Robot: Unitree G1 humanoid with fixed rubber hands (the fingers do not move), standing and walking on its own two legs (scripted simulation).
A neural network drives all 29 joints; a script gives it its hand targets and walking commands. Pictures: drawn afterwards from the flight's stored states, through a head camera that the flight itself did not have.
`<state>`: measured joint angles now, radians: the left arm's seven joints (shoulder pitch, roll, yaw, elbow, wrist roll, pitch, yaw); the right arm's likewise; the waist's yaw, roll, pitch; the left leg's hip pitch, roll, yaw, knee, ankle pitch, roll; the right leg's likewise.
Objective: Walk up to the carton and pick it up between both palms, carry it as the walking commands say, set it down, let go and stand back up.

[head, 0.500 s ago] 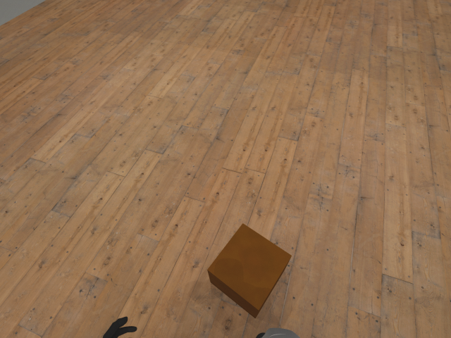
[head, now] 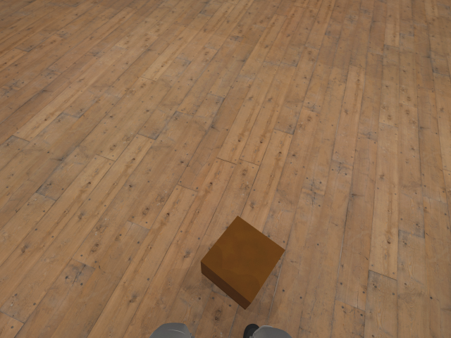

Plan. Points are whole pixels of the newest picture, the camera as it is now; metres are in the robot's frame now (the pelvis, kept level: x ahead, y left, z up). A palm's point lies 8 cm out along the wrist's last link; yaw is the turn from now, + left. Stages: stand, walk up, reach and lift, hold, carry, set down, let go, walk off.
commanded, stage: walk up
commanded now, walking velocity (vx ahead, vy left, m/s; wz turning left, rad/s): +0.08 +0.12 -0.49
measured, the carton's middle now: (241, 262) +0.42 -0.06 -0.67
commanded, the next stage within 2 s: stand in 1.58 s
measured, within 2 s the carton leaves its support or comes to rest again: neither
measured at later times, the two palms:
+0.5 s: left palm (38, 336) +0.09 +0.34 -0.12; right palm out of the picture +0.03 -0.16 -0.12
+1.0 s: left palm (77, 242) +0.26 +0.34 -0.12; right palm out of the picture -0.07 -0.07 -0.11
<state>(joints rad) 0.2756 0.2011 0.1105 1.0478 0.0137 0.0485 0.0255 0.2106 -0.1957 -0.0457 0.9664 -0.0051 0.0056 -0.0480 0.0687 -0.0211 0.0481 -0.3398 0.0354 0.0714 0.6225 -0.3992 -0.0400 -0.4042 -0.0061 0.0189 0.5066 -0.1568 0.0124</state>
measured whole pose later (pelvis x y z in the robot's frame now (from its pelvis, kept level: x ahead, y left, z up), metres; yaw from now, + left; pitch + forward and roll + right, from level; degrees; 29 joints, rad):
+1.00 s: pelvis +0.04 +0.17 +0.01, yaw -26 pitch +1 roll -3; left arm 0.09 0.26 0.08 0.88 0.02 0.12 -0.05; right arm 0.30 -0.21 -0.05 0.92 -0.03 0.00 -0.04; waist -0.05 0.00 0.07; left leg -0.30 0.14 0.16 0.51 -0.23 0.00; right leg -0.45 0.00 0.03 0.99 -0.40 0.09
